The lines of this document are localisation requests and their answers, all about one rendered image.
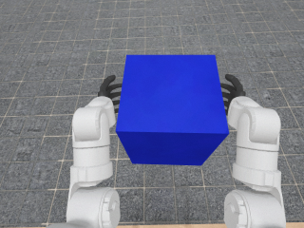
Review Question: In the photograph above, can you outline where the robot left upper arm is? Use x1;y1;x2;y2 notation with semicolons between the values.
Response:
46;187;121;228

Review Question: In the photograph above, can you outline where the robot right upper arm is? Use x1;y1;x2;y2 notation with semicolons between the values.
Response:
223;189;286;228

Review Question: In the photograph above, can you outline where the robot right hand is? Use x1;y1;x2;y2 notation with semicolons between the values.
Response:
220;74;246;116

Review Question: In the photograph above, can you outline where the left robot forearm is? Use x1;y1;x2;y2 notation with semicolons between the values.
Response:
66;96;116;220

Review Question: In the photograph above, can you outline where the robot left hand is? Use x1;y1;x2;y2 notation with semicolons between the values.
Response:
98;75;123;114

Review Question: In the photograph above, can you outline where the right robot forearm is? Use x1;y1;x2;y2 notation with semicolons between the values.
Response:
227;96;286;227

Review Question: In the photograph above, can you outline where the carton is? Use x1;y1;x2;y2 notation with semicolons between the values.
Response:
116;54;229;166

